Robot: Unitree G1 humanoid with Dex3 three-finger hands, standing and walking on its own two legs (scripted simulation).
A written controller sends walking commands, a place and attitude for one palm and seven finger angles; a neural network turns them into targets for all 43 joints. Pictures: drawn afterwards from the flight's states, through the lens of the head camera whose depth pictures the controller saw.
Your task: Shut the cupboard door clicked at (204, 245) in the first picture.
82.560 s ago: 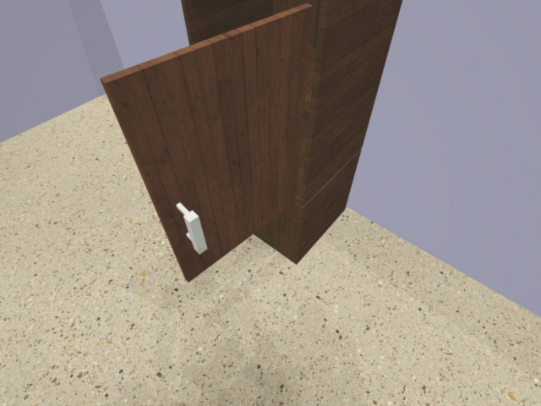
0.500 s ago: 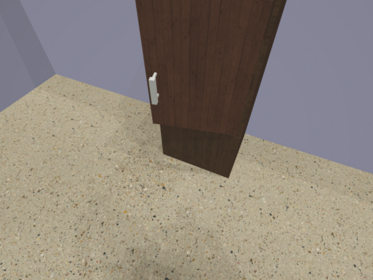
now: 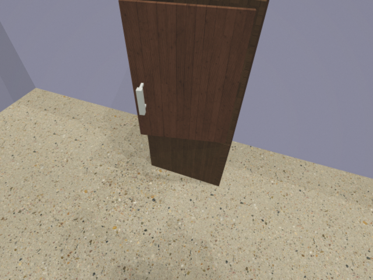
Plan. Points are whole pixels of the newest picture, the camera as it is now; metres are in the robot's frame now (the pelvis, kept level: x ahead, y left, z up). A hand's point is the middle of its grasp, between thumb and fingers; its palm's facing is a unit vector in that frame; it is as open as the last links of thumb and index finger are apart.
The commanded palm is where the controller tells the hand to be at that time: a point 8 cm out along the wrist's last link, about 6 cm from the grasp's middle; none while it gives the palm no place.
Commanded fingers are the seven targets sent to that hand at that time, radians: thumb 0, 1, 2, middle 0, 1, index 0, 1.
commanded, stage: take the last steps up to it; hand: left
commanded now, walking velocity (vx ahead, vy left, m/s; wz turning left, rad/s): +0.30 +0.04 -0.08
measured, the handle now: (142, 98) +0.80 +0.22 -0.09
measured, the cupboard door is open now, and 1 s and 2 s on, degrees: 13 13 13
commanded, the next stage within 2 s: come to a stop and stand still in 0.74 s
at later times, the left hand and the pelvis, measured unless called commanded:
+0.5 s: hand (131, 278) +0.17 +0.14 -0.16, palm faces +0.04 -0.98 -0.21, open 7.3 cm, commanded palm none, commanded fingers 0.00 0.90 0.90 -0.20 -0.30 -0.20 -0.30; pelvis +0.14 -0.04 +0.01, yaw -2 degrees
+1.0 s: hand (123, 218) +0.32 +0.20 -0.17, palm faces +0.04 -0.98 -0.21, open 7.4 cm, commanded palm none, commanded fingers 0.00 0.90 0.90 -0.20 -0.30 -0.20 -0.30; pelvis +0.30 +0.02 +0.01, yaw -2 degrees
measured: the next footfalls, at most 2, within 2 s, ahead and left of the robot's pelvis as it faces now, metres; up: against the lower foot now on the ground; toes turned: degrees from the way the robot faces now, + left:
right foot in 0.32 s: +0.17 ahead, -0.12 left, +0.00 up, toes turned -9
left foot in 0.78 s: +0.37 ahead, +0.11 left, +0.00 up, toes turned +5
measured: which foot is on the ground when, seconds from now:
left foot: down 0.00-0.34, up 0.36-0.76, down 0.78-1.00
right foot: down 0.00-0.02, up 0.04-0.30, down 0.32-0.78, up 0.80-1.00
